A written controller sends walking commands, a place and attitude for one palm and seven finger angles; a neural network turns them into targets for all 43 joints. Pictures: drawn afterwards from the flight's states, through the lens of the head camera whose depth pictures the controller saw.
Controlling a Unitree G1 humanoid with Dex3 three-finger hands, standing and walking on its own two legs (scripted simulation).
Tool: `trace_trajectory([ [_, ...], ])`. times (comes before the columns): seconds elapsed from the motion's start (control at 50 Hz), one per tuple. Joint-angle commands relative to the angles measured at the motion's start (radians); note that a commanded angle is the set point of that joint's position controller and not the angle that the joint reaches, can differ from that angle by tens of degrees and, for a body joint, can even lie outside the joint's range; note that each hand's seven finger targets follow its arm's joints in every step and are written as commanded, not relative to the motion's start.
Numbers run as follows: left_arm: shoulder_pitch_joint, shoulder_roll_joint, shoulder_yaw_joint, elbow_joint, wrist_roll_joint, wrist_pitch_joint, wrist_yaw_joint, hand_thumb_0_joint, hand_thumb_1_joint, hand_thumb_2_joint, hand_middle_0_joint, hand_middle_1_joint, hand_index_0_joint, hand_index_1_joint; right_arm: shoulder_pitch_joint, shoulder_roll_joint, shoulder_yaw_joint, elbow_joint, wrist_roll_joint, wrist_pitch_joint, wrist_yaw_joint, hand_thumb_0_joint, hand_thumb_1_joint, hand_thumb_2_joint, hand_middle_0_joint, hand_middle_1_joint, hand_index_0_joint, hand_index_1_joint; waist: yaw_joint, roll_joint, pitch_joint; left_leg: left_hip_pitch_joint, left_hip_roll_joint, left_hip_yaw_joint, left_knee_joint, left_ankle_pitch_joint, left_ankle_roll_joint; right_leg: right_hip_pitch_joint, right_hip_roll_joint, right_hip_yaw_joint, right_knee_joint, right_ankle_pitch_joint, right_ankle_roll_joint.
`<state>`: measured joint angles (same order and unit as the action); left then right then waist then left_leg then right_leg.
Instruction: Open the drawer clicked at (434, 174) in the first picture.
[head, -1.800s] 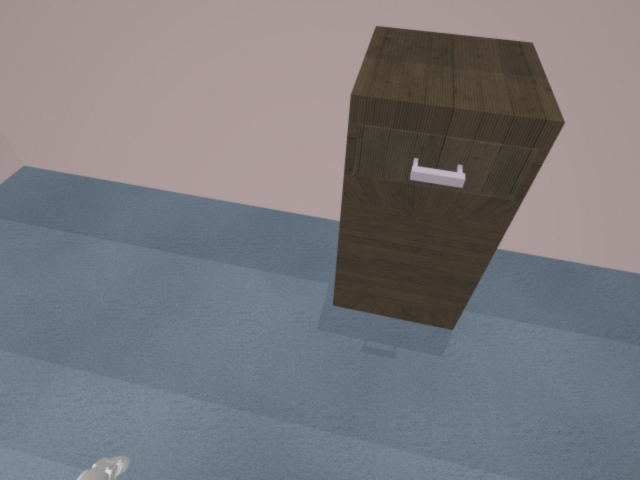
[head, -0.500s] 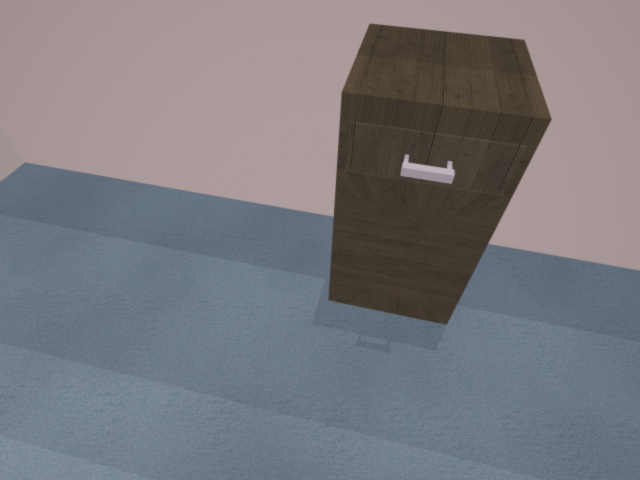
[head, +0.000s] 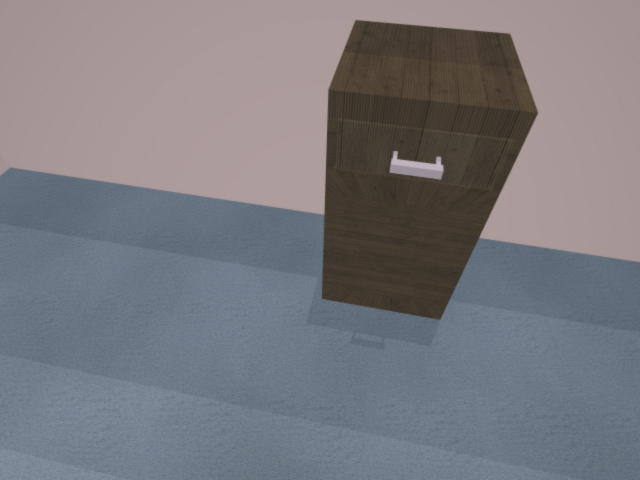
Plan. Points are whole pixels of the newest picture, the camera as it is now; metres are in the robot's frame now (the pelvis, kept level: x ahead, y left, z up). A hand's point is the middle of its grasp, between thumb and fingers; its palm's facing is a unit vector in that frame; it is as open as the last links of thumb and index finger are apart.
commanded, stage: turn to face it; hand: left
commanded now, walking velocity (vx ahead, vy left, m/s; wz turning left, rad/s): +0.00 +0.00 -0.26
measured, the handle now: (416, 163) +0.82 -0.17 -0.08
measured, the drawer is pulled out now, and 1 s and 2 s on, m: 0.00 0.00 0.00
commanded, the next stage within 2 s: take the last steps up to it in 0.10 s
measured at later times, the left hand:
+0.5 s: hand out of the picture +0.06 +0.16 -0.18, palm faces -0.13 -0.96 -0.23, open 7.4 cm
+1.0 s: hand (264, 474) +0.18 +0.10 -0.21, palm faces -0.20 -0.98 -0.09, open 7.4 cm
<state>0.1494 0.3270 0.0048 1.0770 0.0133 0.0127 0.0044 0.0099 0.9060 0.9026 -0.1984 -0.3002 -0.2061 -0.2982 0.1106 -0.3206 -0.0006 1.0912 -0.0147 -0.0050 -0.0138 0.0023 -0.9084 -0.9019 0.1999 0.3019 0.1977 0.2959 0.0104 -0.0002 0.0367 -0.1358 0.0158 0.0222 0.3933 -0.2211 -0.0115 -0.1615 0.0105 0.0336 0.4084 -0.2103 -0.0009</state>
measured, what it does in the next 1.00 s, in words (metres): walks ahead, turning right: left foot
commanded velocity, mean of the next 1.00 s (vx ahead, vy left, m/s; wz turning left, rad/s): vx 0.24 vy -0.12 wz -0.19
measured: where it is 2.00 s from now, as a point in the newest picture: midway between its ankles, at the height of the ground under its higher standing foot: outside the picture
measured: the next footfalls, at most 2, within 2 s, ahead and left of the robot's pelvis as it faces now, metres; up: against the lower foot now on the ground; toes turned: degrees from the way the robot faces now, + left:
left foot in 0.90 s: +0.26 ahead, +0.01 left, +0.00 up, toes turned -5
right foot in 1.40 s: +0.40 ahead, -0.33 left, +0.00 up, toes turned -24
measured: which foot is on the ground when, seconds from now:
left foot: down 0.00-0.50, up 0.52-0.88, down 0.90-1.00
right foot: down 0.00-0.92, up 0.94-1.00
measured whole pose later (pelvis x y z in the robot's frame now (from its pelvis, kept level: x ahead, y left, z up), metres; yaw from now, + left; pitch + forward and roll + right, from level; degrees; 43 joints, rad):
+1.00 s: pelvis +0.17 -0.07 -0.02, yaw -15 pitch -1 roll -2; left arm 0.37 0.18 0.06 1.10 0.03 0.00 -0.02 0.01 0.91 0.90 -0.20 -0.30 -0.20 -0.30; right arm 0.18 -0.11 -0.02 1.00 -0.04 -0.07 -0.03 0.00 -0.91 -0.90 0.20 0.30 0.20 0.30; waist 0.01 -0.07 0.03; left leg -0.32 0.08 0.17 0.64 -0.31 0.05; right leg -0.31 0.05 -0.01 1.07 -0.42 -0.04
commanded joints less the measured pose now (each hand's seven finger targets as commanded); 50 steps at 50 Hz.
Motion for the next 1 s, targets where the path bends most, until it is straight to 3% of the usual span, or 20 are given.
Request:
trace_trajectory([
  [0.0,0.016,0.108,0.025,-0.070,0.001,0.000,0.012,0.000,0.900,0.900,-0.200,-0.300,-0.200,-0.300,0.042,-0.102,-0.027,-0.058,0.004,-0.005,-0.011,0.000,-0.900,-0.900,0.200,0.300,0.200,0.300,-0.016,0.002,-0.054,0.012,0.118,-0.054,-0.022,0.133,0.015,-0.048,-0.107,0.109,-0.008,0.217,-0.020],
  [0.18,0.056,0.078,0.039,-0.118,0.006,0.010,0.009,0.000,0.900,0.900,-0.200,-0.300,-0.200,-0.300,0.073,-0.075,-0.050,-0.093,0.004,0.006,-0.014,0.000,-0.900,-0.900,0.200,0.300,0.200,0.300,-0.015,0.007,-0.025,-0.047,0.125,-0.041,0.016,-0.029,0.026,-0.141,-0.078,0.155,0.035,0.107,-0.031],
  [0.24,0.089,0.059,0.052,-0.134,0.013,0.017,-0.011,0.000,0.900,0.900,-0.200,-0.300,-0.200,-0.300,0.099,-0.088,-0.065,-0.096,-0.007,0.009,-0.010,0.000,-0.900,-0.900,0.200,0.300,0.200,0.300,-0.013,0.017,-0.007,-0.056,0.159,-0.092,-0.042,-0.395,0.053,-0.224,-0.020,0.146,0.038,-0.319,-0.036],
  [0.28,0.097,0.032,0.061,-0.152,0.018,0.019,-0.023,0.000,0.900,0.900,-0.200,-0.300,-0.200,-0.300,0.128,-0.129,-0.083,-0.096,-0.011,0.006,-0.010,0.000,-0.900,-0.900,0.200,0.300,0.200,0.300,-0.024,0.118,0.016,-0.060,0.268,-0.218,-0.149,-0.557,0.115,-0.304,0.044,0.052,0.234,-0.341,-0.021],
  [0.32,0.060,-0.003,0.073,-0.175,0.021,0.021,-0.038,0.000,0.900,0.900,-0.200,-0.300,-0.200,-0.300,0.134,-0.155,-0.100,-0.097,-0.010,-0.015,-0.015,0.000,-0.900,-0.900,0.200,0.300,0.200,0.300,-0.037,0.182,0.039,-0.078,0.414,-0.313,-0.256,-0.507,0.191,-0.346,-0.011,-0.032,0.504,-0.265,-0.002],
  [0.4,0.088,-0.054,0.076,-0.168,0.018,0.002,-0.057,0.000,0.900,0.900,-0.200,-0.300,-0.200,-0.300,0.132,-0.121,-0.099,-0.082,-0.021,-0.027,-0.021,0.000,-0.900,-0.900,0.200,0.300,0.200,0.300,-0.019,0.128,0.058,-0.092,0.359,-0.115,-0.142,-0.298,0.131,-0.245,-0.057,-0.084,0.308,-0.251,-0.002],
  [0.44,0.250,-0.060,0.077,-0.106,0.016,-0.008,-0.053,0.000,0.900,0.900,-0.200,-0.300,-0.200,-0.300,0.120,-0.098,-0.092,-0.075,-0.022,-0.022,-0.017,0.000,-0.900,-0.900,0.200,0.300,0.200,0.300,0.053,0.048,0.015,-0.209,0.280,0.015,0.088,-0.276,0.069,0.011,-0.004,-0.139,0.090,-0.123,-0.013],
  [0.46,0.355,0.012,0.089,-0.068,0.025,-0.022,-0.041,0.000,0.900,0.900,-0.200,-0.300,-0.200,-0.300,0.132,-0.040,-0.081,-0.085,-0.010,-0.019,-0.012,0.000,-0.900,-0.900,0.200,0.300,0.200,0.300,0.090,-0.191,-0.008,-0.366,0.169,0.138,0.385,-0.335,0.014,0.159,-0.107,0.036,-0.079,-0.231,-0.047],
  [0.48,0.421,0.110,0.103,-0.051,0.022,-0.033,-0.021,0.000,0.900,0.900,-0.200,-0.300,-0.200,-0.300,0.068,0.033,-0.057,-0.143,-0.006,-0.020,-0.001,0.000,-0.900,-0.900,0.200,0.300,0.200,0.300,0.113,-0.430,0.033,-0.624,0.042,0.152,0.697,-0.444,-0.021,0.182,-0.326,0.477,-0.238,-0.324,-0.150],
  [0.5,0.429,0.093,0.101,-0.056,0.006,-0.030,-0.004,0.000,0.900,0.900,-0.200,-0.300,-0.200,-0.300,0.006,0.003,-0.062,-0.172,-0.011,-0.022,0.002,0.000,-0.900,-0.900,0.200,0.300,0.200,0.300,0.117,-0.261,0.054,-0.640,0.077,0.026,0.774,-0.365,0.004,0.122,-0.364,0.512,-0.277,-0.378,-0.202],
  [0.52,0.354,0.071,0.097,-0.071,0.008,-0.034,0.001,0.000,0.900,0.900,-0.200,-0.300,-0.200,-0.300,0.013,0.002,-0.066,-0.170,-0.007,-0.024,0.008,0.000,-0.900,-0.900,0.200,0.300,0.200,0.300,0.072,-0.168,0.058,-0.630,0.112,0.003,0.787,-0.275,0.013,0.089,-0.342,0.447,-0.274,-0.443,-0.223],
  [0.58,0.226,0.000,0.075,-0.086,0.016,-0.054,0.007,0.000,0.900,0.900,-0.200,-0.300,-0.200,-0.300,0.060,0.016,-0.071,-0.135,-0.021,-0.019,0.015,0.000,-0.900,-0.900,0.200,0.300,0.200,0.300,0.000,-0.064,0.062,-0.508,0.139,0.007,0.780,-0.161,-0.001,-0.058,-0.276,0.314,-0.243,-0.300,-0.222],
  [0.64,0.241,-0.010,0.065,-0.072,0.018,-0.063,0.006,0.000,0.900,0.900,-0.200,-0.300,-0.200,-0.300,0.072,0.055,-0.066,-0.133,-0.017,-0.011,0.017,0.000,-0.900,-0.900,0.200,0.300,0.200,0.300,-0.016,-0.040,0.068,-0.467,0.119,0.043,0.690,-0.093,-0.012,-0.070,-0.222,0.204,-0.238,-0.112,-0.214],
  [0.78,0.301,-0.020,0.062,-0.026,0.023,-0.061,0.009,0.000,0.900,0.900,-0.200,-0.300,-0.200,-0.300,-0.010,0.078,-0.064,-0.173,-0.008,-0.035,0.015,0.000,-0.900,-0.900,0.200,0.300,0.200,0.300,0.016,-0.085,0.041,-0.423,0.098,0.057,0.399,-0.129,0.009,0.074,-0.221,0.172,-0.170,0.103,-0.227],
  [0.84,0.248,-0.018,0.068,-0.032,0.013,-0.057,0.000,0.000,0.900,0.900,-0.200,-0.300,-0.200,-0.300,0.135,0.073,-0.068,-0.119,-0.010,-0.050,-0.002,0.000,-0.900,-0.900,0.200,0.300,0.200,0.300,-0.057,-0.038,-0.003,-0.140,0.035,0.129,0.184,-0.027,0.022,-0.003,-0.147,0.080,-0.010,0.265,-0.180],
  [0.86,0.247,-0.034,0.067,-0.034,0.007,-0.056,-0.004,0.000,0.900,0.900,-0.200,-0.300,-0.200,-0.300,0.258,0.039,-0.076,-0.077,-0.014,-0.059,-0.014,0.000,-0.900,-0.900,0.200,0.300,0.200,0.300,-0.105,0.002,-0.061,0.071,0.062,0.086,0.092,0.038,0.035,-0.085,-0.094,0.046,0.193,0.316,-0.145],
  [0.88,0.293,-0.092,0.065,-0.042,0.002,-0.054,-0.015,0.000,0.900,0.900,-0.200,-0.300,-0.200,-0.300,0.395,-0.082,-0.105,-0.045,-0.026,-0.067,-0.027,0.000,-0.900,-0.900,0.200,0.300,0.200,0.300,-0.137,0.231,-0.169,0.303,0.321,-0.275,0.003,0.018,0.108,-0.292,-0.002,-0.029,0.487,0.053,-0.073],
  [0.9,0.279,-0.084,0.059,-0.074,0.005,-0.054,-0.021,0.000,0.900,0.900,-0.200,-0.300,-0.200,-0.300,0.455,-0.142,-0.111,-0.032,-0.019,-0.059,-0.036,0.000,-0.900,-0.900,0.200,0.300,0.200,0.300,-0.133,0.330,-0.166,0.347,0.533,-0.588,-0.137,0.037,0.196,-0.483,0.057,-0.040,0.746,-0.328,-0.043],
  [0.92,0.230,-0.043,0.072,-0.083,0.018,-0.046,-0.019,0.000,0.900,0.900,-0.200,-0.300,-0.200,-0.300,0.399,-0.119,-0.102,-0.044,-0.015,-0.047,-0.038,0.000,-0.900,-0.900,0.200,0.300,0.200,0.300,-0.119,0.160,-0.076,0.221,0.550,-0.564,-0.168,-0.055,0.235,-0.502,-0.012,0.037,0.846,-0.297,-0.051],
  [0.98,0.194,-0.078,0.079,-0.062,0.030,-0.025,-0.036,0.000,0.900,0.900,-0.200,-0.300,-0.200,-0.300,0.220,0.028,-0.061,-0.080,-0.010,-0.065,-0.038,0.000,-0.900,-0.900,0.200,0.300,0.200,0.300,-0.025,0.097,0.090,-0.067,0.408,-0.279,-0.215,-0.034,0.136,-0.478,-0.090,0.027,0.865,-0.089,-0.013],
])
